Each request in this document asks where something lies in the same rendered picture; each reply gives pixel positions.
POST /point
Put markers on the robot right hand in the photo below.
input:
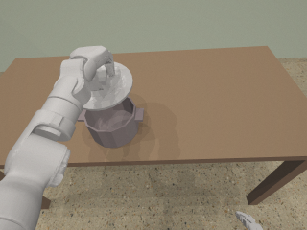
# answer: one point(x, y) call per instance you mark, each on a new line
point(248, 221)

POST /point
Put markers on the table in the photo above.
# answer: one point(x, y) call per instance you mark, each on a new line
point(217, 105)

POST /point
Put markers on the robot left forearm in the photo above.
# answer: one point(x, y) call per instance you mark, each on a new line
point(56, 119)

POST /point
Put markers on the pot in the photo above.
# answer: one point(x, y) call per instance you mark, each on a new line
point(113, 127)

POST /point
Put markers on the lid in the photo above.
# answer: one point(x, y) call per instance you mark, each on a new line
point(117, 88)

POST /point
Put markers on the knob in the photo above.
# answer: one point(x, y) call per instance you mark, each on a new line
point(102, 76)

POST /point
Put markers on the left robot upper arm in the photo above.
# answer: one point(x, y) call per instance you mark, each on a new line
point(39, 164)

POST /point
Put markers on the robot left hand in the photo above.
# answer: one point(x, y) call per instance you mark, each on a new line
point(101, 56)

